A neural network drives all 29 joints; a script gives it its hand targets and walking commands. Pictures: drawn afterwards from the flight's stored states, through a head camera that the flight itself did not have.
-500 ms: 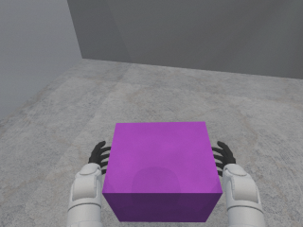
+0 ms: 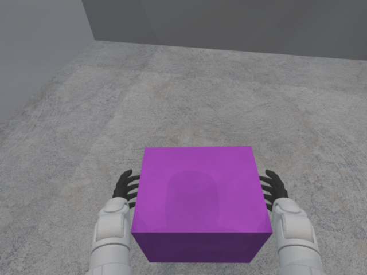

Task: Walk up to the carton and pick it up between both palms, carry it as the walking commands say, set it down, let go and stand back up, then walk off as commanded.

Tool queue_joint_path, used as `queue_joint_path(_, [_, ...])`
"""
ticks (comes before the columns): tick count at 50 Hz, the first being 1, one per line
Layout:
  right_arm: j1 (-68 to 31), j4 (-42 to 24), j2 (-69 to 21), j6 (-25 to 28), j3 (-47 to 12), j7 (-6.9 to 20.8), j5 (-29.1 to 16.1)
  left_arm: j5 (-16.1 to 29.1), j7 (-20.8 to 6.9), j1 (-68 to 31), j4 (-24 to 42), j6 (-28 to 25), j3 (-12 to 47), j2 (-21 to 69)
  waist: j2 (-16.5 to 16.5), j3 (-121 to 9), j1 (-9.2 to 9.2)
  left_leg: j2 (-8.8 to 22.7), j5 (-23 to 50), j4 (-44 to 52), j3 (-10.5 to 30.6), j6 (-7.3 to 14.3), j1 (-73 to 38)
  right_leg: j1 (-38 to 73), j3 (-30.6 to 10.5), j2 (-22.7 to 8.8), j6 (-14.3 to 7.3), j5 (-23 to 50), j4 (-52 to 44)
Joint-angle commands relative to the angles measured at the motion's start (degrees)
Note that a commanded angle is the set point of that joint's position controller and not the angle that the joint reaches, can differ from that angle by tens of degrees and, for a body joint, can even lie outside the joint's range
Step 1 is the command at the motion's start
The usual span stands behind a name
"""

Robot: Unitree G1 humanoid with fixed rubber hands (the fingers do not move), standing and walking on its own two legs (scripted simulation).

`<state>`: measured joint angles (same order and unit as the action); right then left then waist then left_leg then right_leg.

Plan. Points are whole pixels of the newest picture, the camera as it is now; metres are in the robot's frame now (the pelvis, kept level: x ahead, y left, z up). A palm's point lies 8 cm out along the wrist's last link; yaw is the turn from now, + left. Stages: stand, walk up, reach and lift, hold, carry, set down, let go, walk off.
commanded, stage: set down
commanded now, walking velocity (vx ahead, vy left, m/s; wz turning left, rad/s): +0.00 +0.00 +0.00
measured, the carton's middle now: (198, 206) +0.32 +0.00 -0.08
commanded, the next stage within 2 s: none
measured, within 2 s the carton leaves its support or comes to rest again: neither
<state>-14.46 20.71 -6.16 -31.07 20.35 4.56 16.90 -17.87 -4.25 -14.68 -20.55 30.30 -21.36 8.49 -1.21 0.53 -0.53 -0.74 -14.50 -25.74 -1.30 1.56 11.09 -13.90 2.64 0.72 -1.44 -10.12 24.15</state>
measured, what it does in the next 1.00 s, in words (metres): lowers itself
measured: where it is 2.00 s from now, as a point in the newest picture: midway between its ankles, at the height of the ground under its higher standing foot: outside the picture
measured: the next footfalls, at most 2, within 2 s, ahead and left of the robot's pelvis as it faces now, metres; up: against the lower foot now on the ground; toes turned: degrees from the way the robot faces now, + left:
none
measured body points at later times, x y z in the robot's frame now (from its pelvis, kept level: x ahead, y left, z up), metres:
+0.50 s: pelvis -0.05 +0.00 -0.05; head +0.09 -0.02 +0.38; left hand +0.32 +0.18 -0.09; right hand +0.32 -0.19 -0.10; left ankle -0.01 +0.10 -0.74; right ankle +0.03 -0.10 -0.74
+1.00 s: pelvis -0.06 -0.01 -0.12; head +0.14 -0.02 +0.28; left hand +0.34 +0.18 -0.19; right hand +0.35 -0.18 -0.19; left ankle -0.01 +0.10 -0.74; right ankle +0.03 -0.10 -0.74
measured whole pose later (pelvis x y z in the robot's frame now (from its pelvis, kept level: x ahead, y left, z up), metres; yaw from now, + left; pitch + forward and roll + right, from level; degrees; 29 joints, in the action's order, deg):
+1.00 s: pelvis -0.06 -0.01 -0.12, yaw +0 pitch +35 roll +1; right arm -36.0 25.2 -4.4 -21.2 26.2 3.7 16.1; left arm -15.1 -5.4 -35.9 -25.6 20.0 -30.0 5.3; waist -0.6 -8.9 -0.8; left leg -0.3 -22.6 -65.2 -2.1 1.4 77.4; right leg -80.3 2.5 -0.1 -2.5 -17.1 62.4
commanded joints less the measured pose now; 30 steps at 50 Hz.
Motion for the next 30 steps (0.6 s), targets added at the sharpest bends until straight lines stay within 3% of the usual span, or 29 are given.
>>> queue_joint_path(1, [-25.96, 1.64, -43.43, 4.02, -27.78, 11.82, -10.76, 10.59, -12.09, -25.72, -2.72, -3.64, 28.04, 43.57, 0.84, -17.20, 0.48, -2.22, 15.84, 0.36, 7.10, 0.47, 6.85, 9.37, -8.06, 2.45, 0.09, 16.31, 2.93])
queue_joint_path(5, [-27.71, 2.69, -42.80, 6.96, -27.10, 11.77, -10.12, 10.20, -12.06, -27.65, -4.37, -6.53, 27.54, 43.26, 0.78, -20.34, 0.95, -2.43, 14.68, -1.93, 7.34, 0.88, 9.96, 5.62, -7.69, 2.73, -0.03, 15.18, 5.39])
queue_joint_path(12, [-32.91, 5.30, -43.09, 9.95, -26.26, 12.92, -9.19, 9.17, -12.40, -32.38, -7.31, -9.30, 25.01, 43.74, 0.65, -24.87, 0.17, -3.04, 10.64, -6.72, 6.86, 1.15, 16.10, -4.14, -6.59, 3.35, -0.45, 9.27, 10.97])
queue_joint_path(30, [-44.68, 7.84, -48.71, 9.98, -27.48, 14.90, -8.60, 9.48, -17.40, -44.92, -10.20, -9.48, 23.67, 46.03, 2.72, -40.38, -0.34, -4.56, 2.82, -20.82, 4.23, 1.37, 37.74, -18.04, -7.71, 3.96, -0.20, 2.91, 22.75])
